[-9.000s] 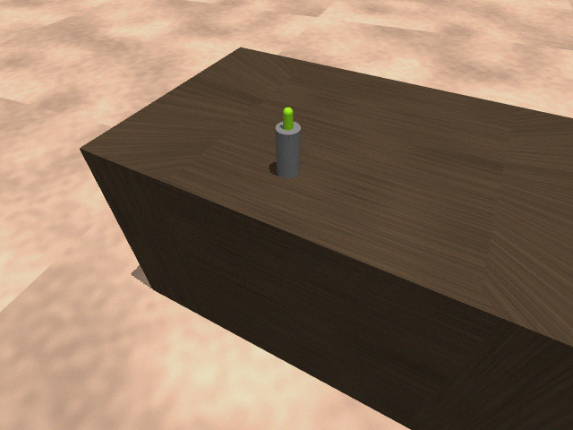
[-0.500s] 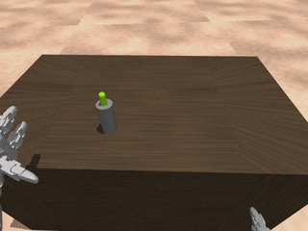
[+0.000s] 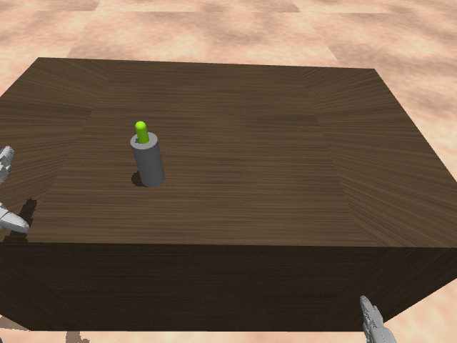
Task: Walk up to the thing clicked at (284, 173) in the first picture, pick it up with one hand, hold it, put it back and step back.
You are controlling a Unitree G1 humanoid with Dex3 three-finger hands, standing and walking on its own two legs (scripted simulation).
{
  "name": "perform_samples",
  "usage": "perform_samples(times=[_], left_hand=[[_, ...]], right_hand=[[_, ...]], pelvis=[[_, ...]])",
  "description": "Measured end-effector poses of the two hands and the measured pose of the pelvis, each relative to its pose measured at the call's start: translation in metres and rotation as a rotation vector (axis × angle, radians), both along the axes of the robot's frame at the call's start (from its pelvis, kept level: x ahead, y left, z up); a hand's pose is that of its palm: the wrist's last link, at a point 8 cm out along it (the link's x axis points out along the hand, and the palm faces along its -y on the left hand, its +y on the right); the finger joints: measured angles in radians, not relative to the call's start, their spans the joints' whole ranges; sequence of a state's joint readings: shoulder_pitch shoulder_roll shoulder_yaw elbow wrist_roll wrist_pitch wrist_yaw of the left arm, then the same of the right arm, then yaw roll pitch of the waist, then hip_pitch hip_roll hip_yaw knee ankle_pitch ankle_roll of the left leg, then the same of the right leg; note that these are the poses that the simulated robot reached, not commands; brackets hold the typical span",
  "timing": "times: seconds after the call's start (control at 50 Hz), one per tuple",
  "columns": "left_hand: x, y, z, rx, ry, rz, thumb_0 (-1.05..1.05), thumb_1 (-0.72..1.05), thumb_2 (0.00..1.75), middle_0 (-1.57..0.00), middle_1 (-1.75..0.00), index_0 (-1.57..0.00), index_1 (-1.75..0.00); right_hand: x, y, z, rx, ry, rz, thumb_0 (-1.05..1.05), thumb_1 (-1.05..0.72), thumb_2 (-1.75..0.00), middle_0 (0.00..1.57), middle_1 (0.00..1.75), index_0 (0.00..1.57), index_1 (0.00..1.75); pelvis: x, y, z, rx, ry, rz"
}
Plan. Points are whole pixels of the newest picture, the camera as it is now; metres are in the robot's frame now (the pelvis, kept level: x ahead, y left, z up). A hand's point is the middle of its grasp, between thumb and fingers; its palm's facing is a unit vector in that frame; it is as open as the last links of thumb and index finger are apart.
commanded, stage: go down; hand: left
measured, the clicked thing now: (147, 153) +0.54 +0.17 +0.03
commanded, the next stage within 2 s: approach in 1.82 s
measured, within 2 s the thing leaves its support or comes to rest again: neither
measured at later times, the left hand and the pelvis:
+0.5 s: hand (12, 167) +0.40 +0.35 +0.13, palm faces +0.13 -0.99 -0.01, open 17.7 cm; pelvis +0.01 +0.00 -0.01, yaw -1 degrees
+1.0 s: hand (11, 157) +0.42 +0.36 +0.13, palm faces +0.15 -0.99 +0.00, open 17.6 cm; pelvis +0.01 +0.01 -0.02, yaw -1 degrees
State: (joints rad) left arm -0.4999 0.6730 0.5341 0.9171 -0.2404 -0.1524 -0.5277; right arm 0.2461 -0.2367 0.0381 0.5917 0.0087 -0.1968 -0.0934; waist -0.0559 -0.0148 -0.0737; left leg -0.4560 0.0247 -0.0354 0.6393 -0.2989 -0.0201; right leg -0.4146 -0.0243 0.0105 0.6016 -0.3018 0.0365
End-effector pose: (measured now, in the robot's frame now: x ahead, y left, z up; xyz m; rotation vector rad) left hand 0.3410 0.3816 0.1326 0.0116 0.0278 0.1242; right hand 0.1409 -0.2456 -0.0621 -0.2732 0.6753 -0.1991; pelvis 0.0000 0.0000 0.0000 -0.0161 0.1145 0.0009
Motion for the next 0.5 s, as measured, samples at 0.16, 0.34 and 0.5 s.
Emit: perform_samples(times=[0.16,0.34,0.5], left_hand=[[0.017,0.006,-0.002,-0.008,-0.005,0.005,-0.02,-0.61,0.11,-0.04,-0.07,-0.03,-0.07],[0.027,0.012,-0.004,-0.006,-0.002,0.004,-0.02,-0.6,0.11,-0.04,-0.07,-0.04,-0.07],[0.031,0.016,-0.003,-0.003,-0.002,0.01,-0.02,-0.6,0.1,-0.04,-0.06,-0.04,-0.07]], right_hand=[[-0.001,0.001,-0.003,-0.007,0.008,-0.007,-0.01,0.54,-0.05,0.06,0.05,0.06,0.05],[0.005,0.003,-0.005,-0.01,0.008,-0.005,-0.01,0.53,-0.05,0.06,0.05,0.06,0.05],[0.011,0.004,-0.006,-0.008,-0.003,0.002,-0.01,0.53,-0.05,0.06,0.05,0.06,0.05]], pelvis=[[0.003,0.002,-0.005,-0.005,0.036,-0.008],[0.01,0.004,-0.009,-0.011,0.066,-0.011],[0.012,0.004,-0.012,-0.013,0.079,-0.007]])
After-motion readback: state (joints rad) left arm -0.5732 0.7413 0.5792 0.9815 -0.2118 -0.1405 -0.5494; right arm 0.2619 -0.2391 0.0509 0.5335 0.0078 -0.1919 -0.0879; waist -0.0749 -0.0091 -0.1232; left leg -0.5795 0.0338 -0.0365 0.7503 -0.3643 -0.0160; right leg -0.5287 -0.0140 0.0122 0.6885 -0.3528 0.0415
